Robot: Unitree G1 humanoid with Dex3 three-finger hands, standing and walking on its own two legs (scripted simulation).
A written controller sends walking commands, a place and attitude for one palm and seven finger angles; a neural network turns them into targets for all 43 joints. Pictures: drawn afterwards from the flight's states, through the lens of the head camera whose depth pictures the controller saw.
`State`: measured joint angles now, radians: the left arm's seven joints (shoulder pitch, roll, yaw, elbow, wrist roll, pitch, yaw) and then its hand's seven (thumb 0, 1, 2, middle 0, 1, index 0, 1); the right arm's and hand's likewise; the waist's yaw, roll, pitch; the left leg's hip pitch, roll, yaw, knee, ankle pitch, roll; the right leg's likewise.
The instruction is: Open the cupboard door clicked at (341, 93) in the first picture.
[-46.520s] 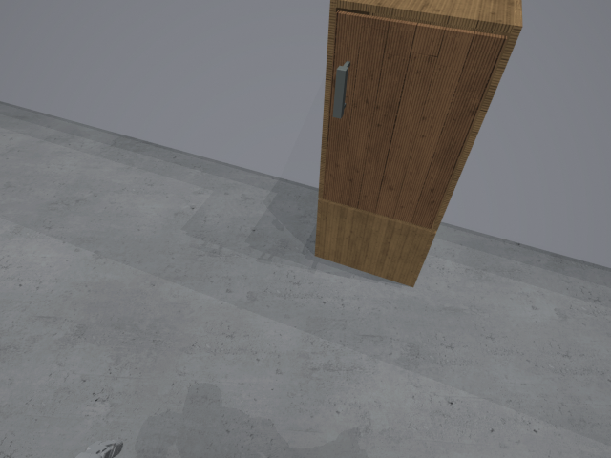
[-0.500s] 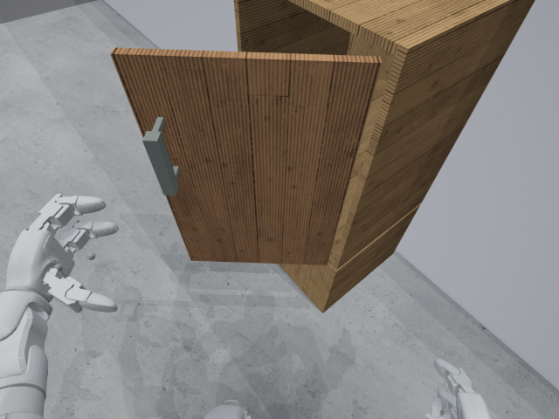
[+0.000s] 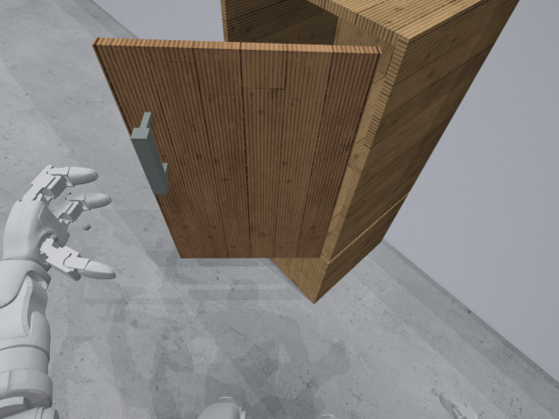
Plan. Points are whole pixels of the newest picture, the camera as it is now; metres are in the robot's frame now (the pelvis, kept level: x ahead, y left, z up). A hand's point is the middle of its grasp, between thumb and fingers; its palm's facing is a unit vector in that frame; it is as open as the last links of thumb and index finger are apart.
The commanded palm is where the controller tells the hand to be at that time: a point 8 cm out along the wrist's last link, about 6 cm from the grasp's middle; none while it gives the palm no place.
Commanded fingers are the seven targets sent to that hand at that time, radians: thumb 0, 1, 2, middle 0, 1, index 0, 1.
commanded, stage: move the hooked fingers beside the handle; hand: left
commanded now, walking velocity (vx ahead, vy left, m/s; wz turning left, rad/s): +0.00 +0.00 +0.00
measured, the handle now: (154, 154) +0.50 +0.22 +0.06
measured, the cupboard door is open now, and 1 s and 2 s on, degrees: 49 49 49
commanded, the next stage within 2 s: slide the fingers in behind the handle in 1.72 s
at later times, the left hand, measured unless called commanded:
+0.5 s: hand (96, 195) +0.41 +0.28 +0.07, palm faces +0.05 -1.00 -0.01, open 14.0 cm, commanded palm +0.39 +0.33 +0.07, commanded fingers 0.00 -0.50 0.30 -0.30 -1.20 -0.30 -1.20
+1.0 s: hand (108, 170) +0.46 +0.28 +0.07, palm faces +0.06 -1.00 +0.00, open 14.0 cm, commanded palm +0.43 +0.33 +0.06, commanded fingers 0.00 -0.50 0.30 -0.30 -1.20 -0.30 -1.20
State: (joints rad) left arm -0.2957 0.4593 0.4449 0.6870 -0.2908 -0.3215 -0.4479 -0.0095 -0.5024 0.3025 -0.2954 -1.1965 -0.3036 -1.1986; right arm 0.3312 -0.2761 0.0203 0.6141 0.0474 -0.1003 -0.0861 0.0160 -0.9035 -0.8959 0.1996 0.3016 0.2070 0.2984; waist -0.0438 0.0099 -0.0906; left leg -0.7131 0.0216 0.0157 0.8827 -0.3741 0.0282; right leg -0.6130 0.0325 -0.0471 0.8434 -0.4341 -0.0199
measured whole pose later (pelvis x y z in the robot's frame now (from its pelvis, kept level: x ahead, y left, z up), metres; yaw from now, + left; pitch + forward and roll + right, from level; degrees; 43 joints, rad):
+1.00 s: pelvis +0.00 +0.01 -0.02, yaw -2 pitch +18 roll -3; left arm -0.74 0.65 0.51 1.14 -0.17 -0.36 -0.44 -0.01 -0.50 0.30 -0.30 -1.20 -0.30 -1.20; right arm 0.38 -0.28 0.04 0.62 0.02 0.05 -0.06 0.01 -0.90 -0.90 0.20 0.30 0.21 0.30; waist -0.13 0.00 -0.10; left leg -0.90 0.04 0.02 0.99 -0.41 0.04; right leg -0.80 0.05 -0.05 0.93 -0.45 -0.01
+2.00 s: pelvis +0.00 +0.01 -0.02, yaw -2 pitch +18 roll -4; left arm -0.71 0.62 0.48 1.10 -0.18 -0.36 -0.43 -0.01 -0.50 0.30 -0.30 -1.20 -0.30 -1.20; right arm 0.39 -0.28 0.04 0.61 0.02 0.06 -0.05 0.01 -0.90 -0.90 0.20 0.30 0.21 0.30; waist -0.12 0.00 -0.11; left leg -0.90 0.04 0.01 1.00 -0.41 0.04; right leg -0.79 0.05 -0.04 0.93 -0.45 -0.01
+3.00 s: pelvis +0.00 -0.01 -0.02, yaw -1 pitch +17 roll -2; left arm -0.72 0.45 0.37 1.06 -0.16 -0.40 -0.25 -0.01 -0.50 0.30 -0.30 -1.20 -0.31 -1.20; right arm 0.36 -0.27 0.03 0.62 0.02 0.06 -0.03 0.01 -0.91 -0.90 0.20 0.30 0.21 0.30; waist -0.12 0.01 -0.11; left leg -0.88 0.04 0.00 0.99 -0.41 0.01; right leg -0.78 0.05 -0.06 0.95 -0.47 -0.03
